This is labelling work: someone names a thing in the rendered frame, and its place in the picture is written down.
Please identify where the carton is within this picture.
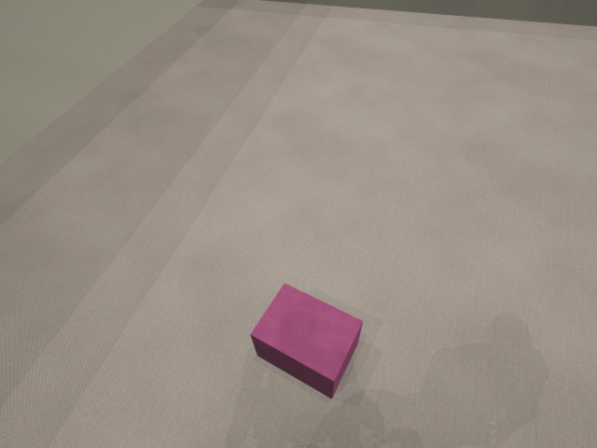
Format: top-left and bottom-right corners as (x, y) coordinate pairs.
(250, 283), (363, 399)

